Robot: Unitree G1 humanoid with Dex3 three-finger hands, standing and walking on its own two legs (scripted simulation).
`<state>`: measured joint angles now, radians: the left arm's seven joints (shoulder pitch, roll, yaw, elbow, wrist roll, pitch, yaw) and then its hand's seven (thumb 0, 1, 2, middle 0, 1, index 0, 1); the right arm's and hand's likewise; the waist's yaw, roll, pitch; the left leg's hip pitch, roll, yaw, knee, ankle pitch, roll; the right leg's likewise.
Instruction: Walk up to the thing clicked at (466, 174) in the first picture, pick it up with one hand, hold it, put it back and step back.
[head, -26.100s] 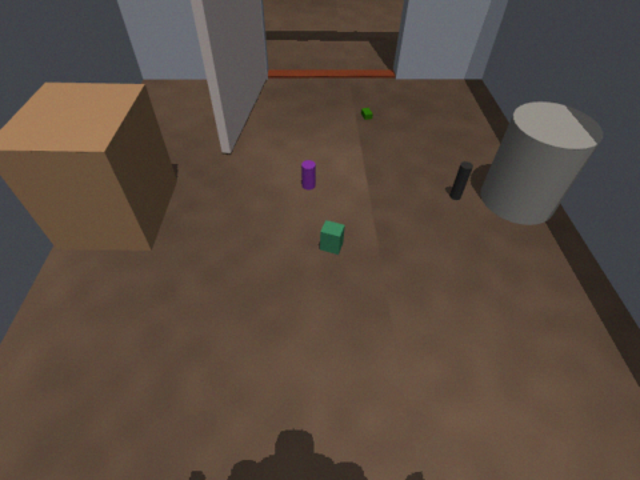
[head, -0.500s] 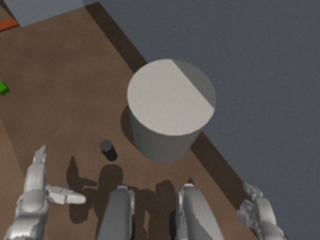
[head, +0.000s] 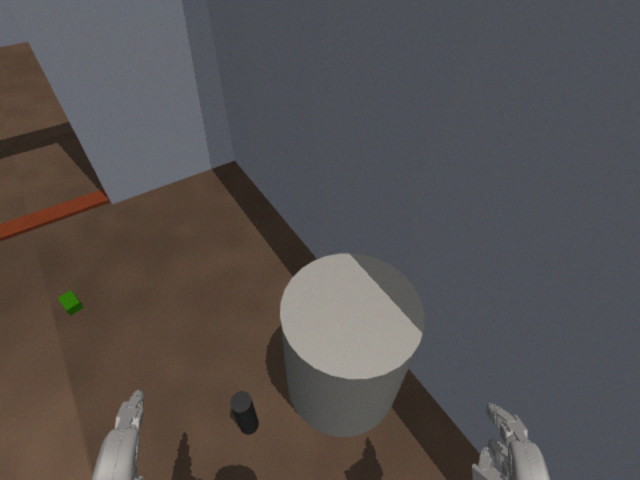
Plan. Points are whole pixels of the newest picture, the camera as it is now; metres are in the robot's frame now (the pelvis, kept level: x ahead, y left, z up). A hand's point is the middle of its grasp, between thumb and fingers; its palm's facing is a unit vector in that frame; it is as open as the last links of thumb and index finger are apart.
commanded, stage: home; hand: left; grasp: from the side
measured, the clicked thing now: (245, 413) +0.42 +0.19 -0.62
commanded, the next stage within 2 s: stand in 1.70 s
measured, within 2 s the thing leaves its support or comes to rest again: neither
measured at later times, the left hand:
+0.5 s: hand (177, 464) +0.17 +0.17 -0.05, palm faces +0.10 -0.95 -0.28, open 17.6 cm
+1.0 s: hand (181, 469) +0.17 +0.17 -0.05, palm faces +0.11 -0.95 -0.28, open 17.6 cm
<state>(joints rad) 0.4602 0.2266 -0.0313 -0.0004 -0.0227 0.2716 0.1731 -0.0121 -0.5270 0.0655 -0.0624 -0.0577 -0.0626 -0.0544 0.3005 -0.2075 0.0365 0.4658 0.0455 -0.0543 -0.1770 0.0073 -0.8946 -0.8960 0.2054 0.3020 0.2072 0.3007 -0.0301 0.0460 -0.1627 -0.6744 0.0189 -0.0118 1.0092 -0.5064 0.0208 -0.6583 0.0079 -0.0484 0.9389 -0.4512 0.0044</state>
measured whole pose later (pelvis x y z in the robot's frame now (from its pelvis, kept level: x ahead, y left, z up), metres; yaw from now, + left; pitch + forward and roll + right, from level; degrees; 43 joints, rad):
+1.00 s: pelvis +0.00 -0.01 +0.01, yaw +1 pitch +8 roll -2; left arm 0.46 0.21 -0.02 0.01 -0.01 0.25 0.13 -0.01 -0.56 0.04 -0.06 -0.05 -0.06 -0.05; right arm 0.28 -0.21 0.04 0.50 0.02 -0.12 -0.17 0.01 -0.90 -0.90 0.21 0.30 0.21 0.30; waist -0.02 0.03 -0.11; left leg -0.59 0.02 -0.03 0.94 -0.48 0.00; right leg -0.58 0.01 -0.06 0.89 -0.44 -0.01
